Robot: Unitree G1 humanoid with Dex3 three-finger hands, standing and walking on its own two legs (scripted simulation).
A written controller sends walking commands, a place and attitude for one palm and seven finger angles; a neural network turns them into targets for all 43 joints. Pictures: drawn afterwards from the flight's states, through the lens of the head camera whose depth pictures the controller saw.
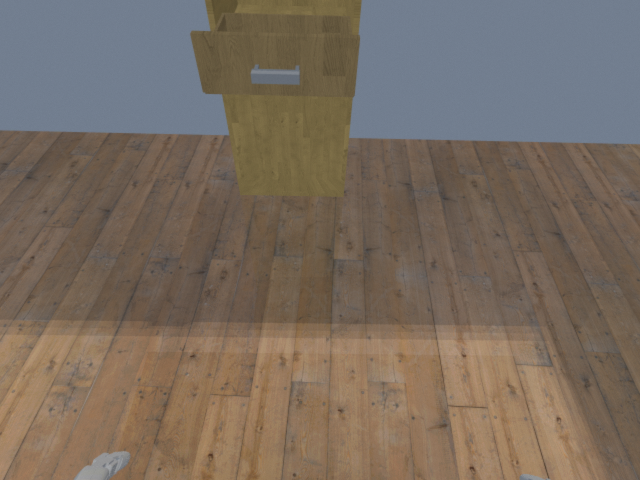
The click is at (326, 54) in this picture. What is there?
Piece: drawer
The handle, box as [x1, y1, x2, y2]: [251, 64, 299, 84]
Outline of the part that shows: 251,70 252,83 299,84 299,70 298,66 296,65 294,70 259,69 258,65 255,64 254,68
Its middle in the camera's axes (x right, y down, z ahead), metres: -0.12 -0.44 +1.03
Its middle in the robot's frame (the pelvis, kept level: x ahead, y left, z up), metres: +1.07 +0.17 -0.01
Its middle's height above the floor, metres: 0.75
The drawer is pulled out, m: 0.30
